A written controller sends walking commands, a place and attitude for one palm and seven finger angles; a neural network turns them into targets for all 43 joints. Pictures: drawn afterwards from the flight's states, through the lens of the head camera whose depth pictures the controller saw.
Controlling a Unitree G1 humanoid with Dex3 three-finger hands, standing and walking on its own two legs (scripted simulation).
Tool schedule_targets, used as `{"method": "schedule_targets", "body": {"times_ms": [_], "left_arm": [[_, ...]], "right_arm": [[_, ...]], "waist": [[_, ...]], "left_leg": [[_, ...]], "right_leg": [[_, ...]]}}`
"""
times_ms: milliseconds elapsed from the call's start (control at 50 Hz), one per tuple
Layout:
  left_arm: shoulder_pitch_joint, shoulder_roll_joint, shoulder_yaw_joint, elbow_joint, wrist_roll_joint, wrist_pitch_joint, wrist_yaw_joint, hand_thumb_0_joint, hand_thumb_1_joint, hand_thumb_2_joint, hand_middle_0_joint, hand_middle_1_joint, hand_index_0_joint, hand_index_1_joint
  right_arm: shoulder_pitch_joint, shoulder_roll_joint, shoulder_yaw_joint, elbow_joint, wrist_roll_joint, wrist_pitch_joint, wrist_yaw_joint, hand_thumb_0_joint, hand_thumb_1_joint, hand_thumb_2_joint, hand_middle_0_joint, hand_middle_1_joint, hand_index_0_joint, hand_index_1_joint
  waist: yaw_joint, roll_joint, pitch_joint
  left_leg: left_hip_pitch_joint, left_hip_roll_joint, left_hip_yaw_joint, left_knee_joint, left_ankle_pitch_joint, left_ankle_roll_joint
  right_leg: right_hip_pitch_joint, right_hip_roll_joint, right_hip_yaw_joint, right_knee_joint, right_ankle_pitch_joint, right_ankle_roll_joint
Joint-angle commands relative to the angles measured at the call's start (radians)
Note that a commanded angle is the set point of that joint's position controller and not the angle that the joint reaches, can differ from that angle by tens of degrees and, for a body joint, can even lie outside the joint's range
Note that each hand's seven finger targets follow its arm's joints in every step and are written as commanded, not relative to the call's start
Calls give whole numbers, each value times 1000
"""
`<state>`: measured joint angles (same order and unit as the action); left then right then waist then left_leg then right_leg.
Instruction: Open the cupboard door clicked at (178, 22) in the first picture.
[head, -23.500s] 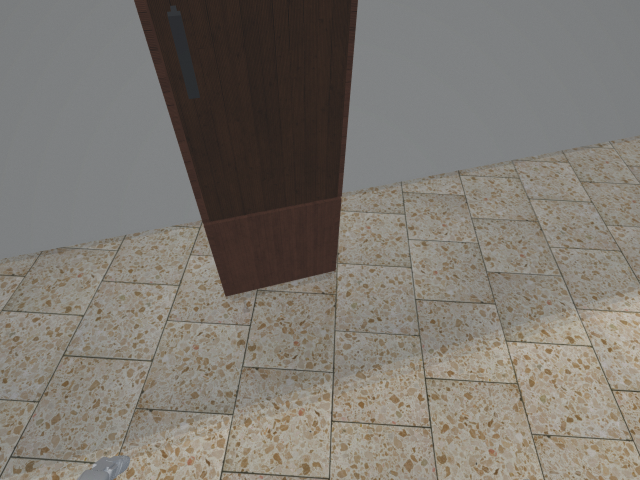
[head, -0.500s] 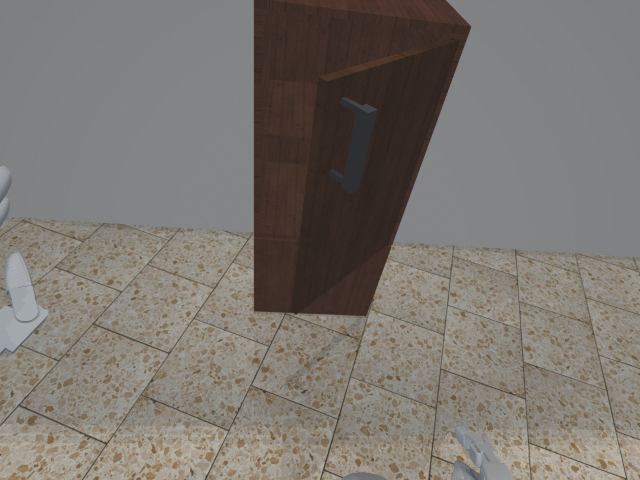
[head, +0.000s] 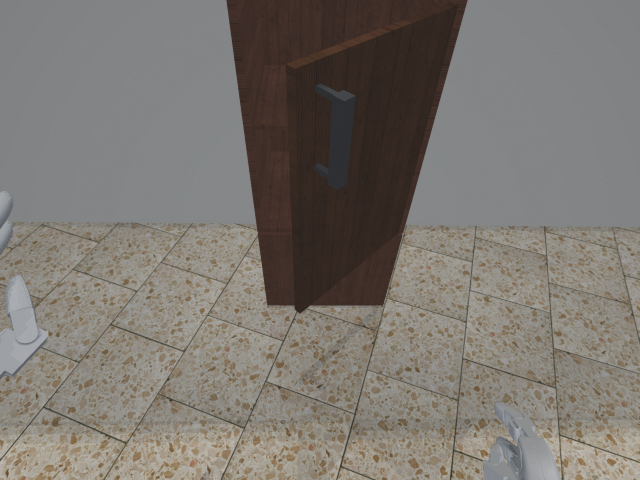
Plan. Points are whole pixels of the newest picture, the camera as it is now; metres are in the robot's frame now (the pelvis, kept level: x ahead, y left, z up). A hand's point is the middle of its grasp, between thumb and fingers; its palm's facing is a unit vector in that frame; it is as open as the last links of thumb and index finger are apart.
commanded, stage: stop stepping back and stand still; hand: left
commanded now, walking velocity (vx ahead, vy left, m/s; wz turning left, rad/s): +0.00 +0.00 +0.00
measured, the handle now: (330, 138) +0.55 +0.02 +0.15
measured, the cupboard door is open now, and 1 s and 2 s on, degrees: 44 44 44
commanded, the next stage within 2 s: let the arm hang, fingers relaxed in 1.08 s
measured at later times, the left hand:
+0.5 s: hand (16, 316) +0.21 +0.28 +0.18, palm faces +0.39 -0.75 -0.53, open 7.4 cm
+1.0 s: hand out of the picture +0.17 +0.31 +0.16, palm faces +0.42 -0.77 -0.48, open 7.4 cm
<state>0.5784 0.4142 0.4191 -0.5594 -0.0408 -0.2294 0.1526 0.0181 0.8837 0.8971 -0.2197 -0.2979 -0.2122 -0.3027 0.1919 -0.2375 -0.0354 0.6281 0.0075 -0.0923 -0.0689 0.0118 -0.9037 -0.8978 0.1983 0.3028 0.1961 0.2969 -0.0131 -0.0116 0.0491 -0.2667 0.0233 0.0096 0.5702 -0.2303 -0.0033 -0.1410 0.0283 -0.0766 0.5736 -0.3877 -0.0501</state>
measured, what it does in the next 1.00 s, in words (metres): stands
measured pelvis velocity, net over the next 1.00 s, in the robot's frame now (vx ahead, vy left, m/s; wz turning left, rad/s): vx -0.02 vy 0.04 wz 0.01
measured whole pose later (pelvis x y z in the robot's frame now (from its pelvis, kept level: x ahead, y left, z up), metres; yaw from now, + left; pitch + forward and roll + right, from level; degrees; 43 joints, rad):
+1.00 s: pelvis -0.02 +0.04 +0.02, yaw +1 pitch +0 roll -2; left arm 0.55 0.40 0.40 -0.42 -0.04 -0.20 0.14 0.02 0.89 0.90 -0.21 -0.30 -0.21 -0.30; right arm 0.21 -0.20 0.02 0.63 0.01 -0.13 -0.06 0.01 -0.90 -0.90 0.20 0.30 0.20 0.30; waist 0.02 0.03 0.04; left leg -0.27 -0.01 0.01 0.39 -0.12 0.04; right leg -0.11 0.00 -0.08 0.33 -0.21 0.01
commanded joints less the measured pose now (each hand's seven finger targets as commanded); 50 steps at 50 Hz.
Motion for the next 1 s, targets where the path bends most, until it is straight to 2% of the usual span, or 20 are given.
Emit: {"method": "schedule_targets", "body": {"times_ms": [0,40,80,120,160,180,260,280,320,380,460,500,560,580,660,680,700,780,900,980], "left_arm": [[9,167,164,-27,-14,-51,19,0,900,900,-200,-300,-200,-300],[-41,160,145,15,-1,-45,5,0,900,900,-200,-300,-200,-300],[-36,150,121,11,-2,-45,-4,0,900,900,-200,-300,-200,-300],[-22,138,97,-2,-9,-30,-6,0,900,900,-200,-300,-200,-300],[-24,160,110,-74,-9,-28,-5,0,900,900,-200,-300,-200,-300],[-20,187,128,-110,-13,-30,-3,0,900,900,-200,-300,-200,-300],[-32,218,149,-242,-14,-31,12,0,900,900,-200,-300,-200,-300],[-28,260,184,-249,-10,-29,17,0,900,900,-200,-300,-200,-300],[-16,221,161,-212,-12,-22,16,0,900,900,-200,-300,-200,-300],[24,206,169,-112,-15,-9,13,0,900,900,-200,-300,-200,-300],[38,151,124,-18,-24,5,-1,0,900,900,-200,-300,-200,-300],[40,139,99,-13,-26,8,-8,0,900,900,-200,-300,-200,-300],[10,155,93,-58,-24,1,-10,0,900,900,-200,-300,-200,-300],[-4,189,113,-83,-22,-3,-7,0,900,900,-200,-300,-200,-300],[-65,195,102,-167,-12,-26,4,0,900,900,-200,-300,-200,-300],[-83,232,126,-204,-9,-32,9,0,900,900,-200,-300,-200,-300],[-82,210,111,-195,-8,-36,11,0,900,900,-200,-300,-200,-300],[-50,203,129,-137,-6,-40,15,0,900,900,-200,-300,-200,-300],[-34,128,69,-32,-5,-31,2,0,900,900,-200,-300,-200,-300],[-65,162,86,-42,3,-30,2,0,900,900,-200,-300,-200,-300]], "right_arm": [[-84,-87,-26,-144,7,-48,-2,0,-900,-900,200,300,200,300],[-84,-87,-17,-137,7,-48,0,0,-900,-900,200,300,200,300],[-71,-93,-29,-139,10,-54,9,0,-900,-900,200,300,200,300],[-56,-92,-29,-144,14,-45,18,0,-900,-900,200,300,200,300],[-73,-90,-24,-161,12,-42,17,0,-900,-900,200,300,200,300],[-85,-88,-19,-166,13,-45,14,0,-900,-900,200,300,200,300],[-74,-89,-13,-178,6,-47,5,0,-900,-900,200,300,200,300],[-81,-90,-14,-172,3,-49,1,0,-900,-900,200,300,200,300],[-72,-77,-7,-174,7,-43,2,0,-900,-900,200,300,200,300],[-75,-79,-14,-163,9,-36,5,0,-900,-900,200,300,200,300],[-74,-84,-15,-157,13,-19,11,0,-900,-900,200,300,200,300],[-84,-87,-13,-154,11,-22,10,0,-900,-900,200,300,200,300],[-87,-94,-11,-160,6,-28,5,0,-900,-900,200,300,200,300],[-99,-98,-10,-160,3,-36,1,0,-900,-900,200,300,200,300],[-83,-100,-4,-163,-3,-58,-5,0,-900,-900,200,300,200,300],[-89,-105,-5,-162,-6,-68,-7,0,-900,-900,200,300,200,300],[-83,-98,0,-162,-8,-73,-9,0,-900,-900,200,300,200,300],[-74,-106,-7,-154,-9,-87,-8,0,-900,-900,200,300,200,300],[-73,-103,-5,-145,-2,-88,-2,0,-900,-900,200,300,200,300],[-84,-110,-7,-141,-5,-92,-4,0,-900,-900,200,300,200,300]], "waist": [[19,218,-25],[16,152,20],[5,19,-55],[3,-68,-149],[16,-91,-203],[23,-63,-214],[25,87,-257],[28,124,-259],[25,128,-241],[22,76,-202],[11,16,-154],[12,6,-133],[15,30,-130],[20,55,-125],[23,138,-128],[26,161,-137],[27,176,-126],[29,166,-120],[21,90,-71],[24,74,-76]], "left_leg": [[25,164,-223,-194,316,104],[-37,109,-138,-159,260,71],[31,49,-64,-48,298,33],[27,25,-20,8,290,22],[-2,4,-5,-4,204,27],[-6,4,-6,-23,191,28],[191,33,-19,-80,583,45],[224,43,-26,-61,635,44],[222,48,-41,-59,669,42],[175,48,-48,-67,570,28],[127,42,-47,-86,454,22],[99,42,-60,-117,363,22],[91,37,-65,-159,282,26],[87,37,-71,-171,243,27],[85,33,-85,-209,182,30],[82,36,-95,-221,155,27],[62,39,-103,-234,130,29],[56,38,-111,-267,53,19],[5,39,-122,-314,-71,13],[2,30,-120,-319,-101,13]], "right_leg": [[-68,-27,75,-78,78,72],[-24,-47,97,-194,213,69],[-8,-102,165,-232,434,57],[83,-152,172,-198,687,61],[168,-164,161,-162,845,69],[189,-169,154,-150,874,71],[115,-95,81,-106,775,84],[79,-89,75,-110,744,82],[77,-73,66,-122,682,75],[69,-73,74,-182,604,69],[45,-80,84,-228,550,68],[25,-80,80,-253,434,67],[12,-65,76,-273,327,69],[0,-68,82,-284,289,68],[13,-51,77,-280,229,65],[20,-48,74,-276,208,65],[30,-46,70,-272,188,64],[35,-31,61,-279,145,63],[24,-24,60,-299,98,67],[21,-26,66,-312,84,67]]}}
